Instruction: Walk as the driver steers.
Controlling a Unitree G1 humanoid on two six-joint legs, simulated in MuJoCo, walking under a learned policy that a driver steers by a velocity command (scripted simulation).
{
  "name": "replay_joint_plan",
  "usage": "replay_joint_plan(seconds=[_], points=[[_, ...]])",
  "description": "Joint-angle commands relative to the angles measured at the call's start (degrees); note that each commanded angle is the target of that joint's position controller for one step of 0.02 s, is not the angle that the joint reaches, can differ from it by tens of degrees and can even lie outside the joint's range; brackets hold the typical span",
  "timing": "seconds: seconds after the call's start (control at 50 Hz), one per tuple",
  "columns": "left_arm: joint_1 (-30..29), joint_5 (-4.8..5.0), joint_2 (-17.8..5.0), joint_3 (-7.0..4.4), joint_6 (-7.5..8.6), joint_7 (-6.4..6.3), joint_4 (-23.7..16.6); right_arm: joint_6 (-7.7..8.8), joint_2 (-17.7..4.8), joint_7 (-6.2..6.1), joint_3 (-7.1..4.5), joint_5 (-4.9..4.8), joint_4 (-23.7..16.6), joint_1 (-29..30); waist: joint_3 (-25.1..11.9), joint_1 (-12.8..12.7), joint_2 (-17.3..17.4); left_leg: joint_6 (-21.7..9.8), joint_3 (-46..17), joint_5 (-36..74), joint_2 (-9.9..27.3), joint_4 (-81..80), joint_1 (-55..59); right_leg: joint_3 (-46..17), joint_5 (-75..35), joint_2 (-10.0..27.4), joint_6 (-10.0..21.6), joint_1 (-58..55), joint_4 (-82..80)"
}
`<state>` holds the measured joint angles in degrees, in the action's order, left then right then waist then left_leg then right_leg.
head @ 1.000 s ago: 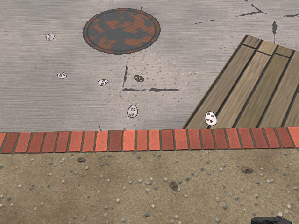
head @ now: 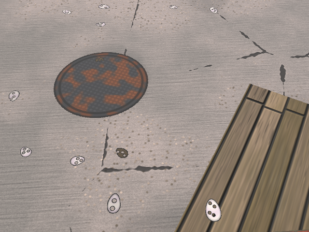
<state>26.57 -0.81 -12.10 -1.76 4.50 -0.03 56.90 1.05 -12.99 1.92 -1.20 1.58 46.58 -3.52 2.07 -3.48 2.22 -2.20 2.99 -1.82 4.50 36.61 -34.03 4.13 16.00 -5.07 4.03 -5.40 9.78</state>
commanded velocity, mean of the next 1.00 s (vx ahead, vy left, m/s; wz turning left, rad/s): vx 0.38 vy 0.00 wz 0.41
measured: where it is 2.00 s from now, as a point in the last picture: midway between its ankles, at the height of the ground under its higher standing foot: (164, 220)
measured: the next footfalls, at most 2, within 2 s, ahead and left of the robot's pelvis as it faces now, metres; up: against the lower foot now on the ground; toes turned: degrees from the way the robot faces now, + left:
left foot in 0.10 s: +0.23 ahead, +0.10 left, +0.00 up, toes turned +5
right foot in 0.80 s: +0.67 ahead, -0.03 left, -0.11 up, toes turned +27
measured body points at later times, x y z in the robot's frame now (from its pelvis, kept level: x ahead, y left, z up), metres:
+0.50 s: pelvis +0.26 +0.05 +0.01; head +0.28 +0.07 +0.46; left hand +0.40 +0.32 -0.10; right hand +0.30 -0.23 -0.12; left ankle +0.19 +0.10 -0.74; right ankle +0.42 -0.09 -0.68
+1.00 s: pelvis +0.53 +0.00 -0.12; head +0.58 -0.01 +0.33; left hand +0.47 +0.25 -0.24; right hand +0.73 -0.19 -0.27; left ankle +0.44 +0.09 -0.64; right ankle +0.63 -0.05 -0.85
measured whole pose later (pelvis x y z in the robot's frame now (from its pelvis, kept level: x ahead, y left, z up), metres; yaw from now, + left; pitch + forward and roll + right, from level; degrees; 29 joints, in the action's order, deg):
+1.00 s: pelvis +0.53 +0.00 -0.12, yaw +27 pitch +1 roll +1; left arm 15.9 -1.7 -10.3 0.0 3.0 -0.5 49.5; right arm -3.4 -15.5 -1.5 -2.9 2.6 46.4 -12.2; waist 4.2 0.3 3.4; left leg -1.7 -2.2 -28.8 -5.8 100.3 -43.2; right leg 1.9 8.6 -0.9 3.2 21.2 29.2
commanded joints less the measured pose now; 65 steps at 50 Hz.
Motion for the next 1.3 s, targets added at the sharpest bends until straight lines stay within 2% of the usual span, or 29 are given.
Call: replay_joint_plan(seconds=[0.02, 0.08, 0.1, 0.12, 0.14, 0.18, 0.22, 0.3, 0.4, 0.48, 0.52, 0.58, 0.64, 0.68, 0.74, 0.76, 0.78, 0.8, 0.82, 0.84, 0.86, 0.88, 0.9, 0.92, 0.98, 1.04, 1.16, 1.24, 1.3], points=[[1.69, -0.5, -9.31, -1.89, 0.1, -0.73, -0.84, 1.17, -4.7, -0.11, -0.98, -0.1, -4.99, 5.55, 4.43, 1.13, -5.57, -2.57, 1.3, -4.05, -1.81, -4.1, -1.6, -5.68, -33.64, 18.1, 6.48, -1.72, 1.53], [-1.12, -0.8, -10.35, -2.07, -0.57, -1.17, -0.58, 2.09, -6.39, -0.5, -2.32, -0.09, -0.63, -8.47, -3.66, 7.61, -5.79, -6.39, 3.62, -6.07, -7.5, -9.17, 17.67, -0.38, -53.12, 16.46, 3.22, -1.71, 19.29], [-0.88, -0.6, -9.46, -1.7, -0.72, -1.42, -1.15, 2.58, -8.75, -1.02, -3.37, 0.8, 2.63, -19.2, -10.01, 11.36, -3.86, -8.96, -1.86, -6.49, -3.42, -9.16, 32.71, 1.87, -44.06, 14.64, 1.84, 7.0, 33.54], [3.73, 1.44, -4.95, -0.69, -0.48, -0.67, -3.28, 2.42, -15.27, -1.61, -5.29, 1.37, 3.37, -26.11, -18.41, 10.81, 7.89, -16.32, -28.13, -12.58, 12.29, -11.12, 51.26, 4.64, -17.58, 6.41, -1.1, 27.72, 56.32], [2.26, 0.06, -7.83, -1.67, -0.05, -0.36, -3.41, 1.47, -14.7, -0.98, -5.27, -0.99, 3.62, -23.65, -19.88, 9.41, 8.48, -19.34, -45.96, -13.07, 16.68, -19.64, 53.59, -2.92, 13.43, 0.84, -1.03, 39.09, 66.04], [-7.09, -0.1, -8.82, -1.89, 0.91, 0.04, -6.43, 1.16, -10.6, -0.9, -4.36, -1.43, 2.1, -14.15, -4.79, 6.6, 0.63, -16.33, -30.95, -8.54, 12.77, -21.64, 38.18, -6.44, 3.91, 7.57, -0.43, 43.6, 64.5], [-7.39, -1.1, -7.34, -1.69, -0.03, 0.04, -6.81, 1.67, -7.7, -1.1, -3.53, -1.46, 2.51, -11.54, -0.4, 2.66, -0.74, -12.82, -22.86, 0.83, 7.44, -23.97, 26.98, -6.6, 1.07, 10.47, -1.68, 37.44, 56.23], [-10.76, -1.5, -6.65, -1.7, -2.75, 0.02, -9.02, 2.88, -9.85, -1.25, -4.07, -2.14, 3.18, -13.85, -0.12, 1.57, 0.11, -13.12, -17.92, 2.46, 3.46, -27.47, 20.75, -5.43, -2.89, 10.54, -5.12, 33.85, 45.89], [-21.52, -1.57, -5.88, -1.1, -3.06, 0.68, -13.21, 2.18, -10.45, -1.22, -4.45, -1.81, 3.63, -18.74, 0.24, 5.18, 1.44, -10.99, -17.27, 7.41, 1.07, -26.72, 23.2, -4.09, -15.08, 8.89, -6.57, 36.51, 34.65], [-24.34, -1.78, -8.84, -1.78, -2.21, 1.12, -13.78, 2.06, -10.48, -1.61, -4.59, -0.78, 2.61, -21.8, -1.8, 6.54, -0.11, -12.64, -21.39, 11.09, 3.56, -21.74, 31.52, -6.07, -16.65, 9.49, -5.45, 42.3, 39.26], [-30.06, -1.25, -11.98, -3.03, -1.88, 1.17, -16.38, 2.32, -11.73, -2.76, -5.19, -0.33, 5.02, -29.95, 0.01, 9.87, 1.03, -15.38, -29.37, 5.97, 7.06, -19.02, 48.23, -11.42, -13.76, 11.24, -5.38, 60.4, 38.26], [-35.91, -1.5, -11.55, -2.96, -1.05, 1.51, -19.02, 2.79, -12.28, -4.03, -5.71, -0.23, 4.74, -32.35, 2.99, 11.53, 1.3, -15.92, -32.08, 9.23, 8.22, -16.24, 53.81, -12.72, -10.36, 11.42, -5.86, 68.55, 36.85], [-36.37, -1.27, -8.22, -1.78, -0.39, 2.48, -20.92, 2.94, -10.77, -4.27, -5.38, -0.24, 3.11, -25.51, 5.05, 9.89, 0.5, -10.42, -25.56, 6.41, 0.4, -12.87, 33.77, -9.45, -25.17, 8.28, -5.86, 48.65, 22.47], [-32.18, -0.8, -5.54, -1.02, -0.44, 2.88, -19.55, 2.78, -8.88, -4.16, -4.56, -0.85, 1.92, -22.78, 1.31, 9.5, -0.04, -6.08, -23.07, -0.66, -4.18, -9.37, 20.05, -7.29, -36.81, 5.64, -5.02, 27.36, 17.26], [-25.05, -0.48, -7.44, -1.36, 0.2, 1.27, -16.78, 2.75, -10.2, -5.58, -5.0, 0.2, 1.5, -23.48, 0.03, 8.34, -1.87, -3.69, -24.25, -5.25, -7.43, 5.21, 24.9, -10.22, -41.58, 6.54, -5.44, 21.62, 8.17], [-18.1, -0.48, -8.14, -1.83, 0.96, 0.29, -14.1, 2.0, -10.76, -6.08, -5.15, 0.13, 2.01, -23.31, -2.24, 4.88, -4.19, -2.75, -22.29, -8.19, -9.85, 16.42, 26.22, -9.42, -48.43, 7.38, -6.02, 16.08, 1.94], [-7.56, -0.7, -10.47, -2.98, 1.61, -0.41, -10.35, 1.41, -11.05, -5.9, -5.13, -0.63, 2.58, -23.89, -5.98, 0.46, -6.95, -1.81, -18.5, -13.37, -11.62, 29.99, 21.49, -7.34, -54.27, 9.36, -6.64, 3.96, 1.29], [-1.5, -1.44, -13.07, -3.53, 1.84, -0.19, -8.31, 0.77, -7.1, -5.82, -4.49, -2.15, 3.48, -26.98, -9.64, 0.11, -10.31, -0.71, -14.71, -43.9, -15.29, 47.46, 9.56, -12.07, -68.89, 16.6, -6.05, -9.49, 9.03], [1.73, -2.11, -14.95, -2.99, 2.12, 1.27, -9.62, 0.1, -4.38, -6.45, -4.27, -6.36, 2.68, -37.9, -23.69, 5.31, -15.26, 1.86, -12.8, -57.64, -15.74, 69.5, -2.25, -19.1, -106.36, 30.64, -2.27, -27.57, 32.9], [0.89, -0.19, -14.05, -3.28, 1.12, 2.54, -10.73, 0.28, -6.41, -6.9, -3.71, -5.81, 2.92, -39.42, -30.64, 4.28, -16.49, 1.88, -12.52, -51.78, -11.93, 75.41, -10.2, -25.5, -104.43, 34.38, 2.7, -29.86, 34.14], [-4.7, 0.6, -13.68, -3.46, 0.62, 1.87, -12.4, -0.14, -7.43, -6.46, -3.51, -3.7, 3.03, -35.3, -28.45, 3.98, -14.85, 2.19, -9.73, -42.17, -10.48, 76.99, -13.39, -29.48, -71.44, 33.86, 7.79, -19.62, 24.03], [-11.83, -0.21, -9.88, -2.02, 0.01, 0.52, -14.96, -1.0, -7.99, -5.51, -3.63, -0.94, 2.31, -28.55, -21.4, 4.98, -10.1, 2.67, -7.39, -34.09, -8.43, 74.38, -12.38, -28.05, -50.6, 30.07, 8.71, -5.87, 17.28], [-12.57, -0.2, -7.77, -1.09, -0.66, -0.94, -14.12, -2.21, -7.98, -4.15, -3.4, 1.15, 0.44, -21.34, -15.48, 4.34, -6.9, 2.3, -7.14, -30.95, -7.47, 71.56, -11.98, -25.36, -44.04, 27.76, 9.89, 3.5, 15.11], [-11.2, -0.47, -8.27, -0.84, -1.21, -1.67, -13.0, -3.36, -7.14, -3.2, -2.95, 1.71, -1.26, -17.12, -11.26, 3.78, -6.01, 1.89, -7.41, -29.79, -7.26, 69.01, -9.48, -23.27, -43.58, 26.92, 10.86, 12.79, 12.91], [-9.33, -1.22, -9.9, -0.82, -0.56, -1.01, -10.81, -5.35, -4.14, -3.23, -1.83, 1.53, -2.63, -16.25, -9.05, 5.97, -7.16, -0.39, -7.35, -25.26, -9.79, 67.46, -5.15, -18.4, -47.75, 23.21, 11.74, 23.97, 10.69], [-8.67, -0.46, -7.11, -0.12, -0.28, -0.54, -9.85, -5.01, -4.54, -3.42, -2.17, 2.02, -2.51, -14.34, -7.92, 6.47, -7.78, 0.71, -9.66, -16.37, -10.93, 60.14, -8.62, -15.47, -39.51, 19.75, 10.7, 22.82, 10.48], [-6.5, -0.35, -5.38, 0.51, -1.58, -1.89, -9.12, -5.3, -1.36, -2.48, -0.6, 1.99, -4.19, -7.51, -5.88, 4.82, -7.76, 4.63, -8.61, -9.43, -6.7, 27.25, -3.4, -14.11, -6.66, 16.38, 8.55, 21.13, 5.46], [-2.27, -1.15, -7.8, -0.44, -3.93, -0.89, -8.14, -4.53, -1.97, -1.8, -0.21, -0.39, -2.78, -5.96, -2.68, 0.49, -14.15, 2.6, -0.99, -19.97, -7.83, 4.17, 18.0, -15.39, 13.61, 15.6, 6.19, 28.4, 1.98], [1.03, -1.66, -6.94, -0.74, -5.17, -0.99, -7.15, -1.75, -3.04, -2.98, -0.38, -0.71, -0.13, -11.2, 2.42, 2.14, -7.36, -0.67, -4.78, -12.88, -5.0, -15.38, 29.95, -17.08, 17.05, 15.02, 1.65, 34.67, 5.0]])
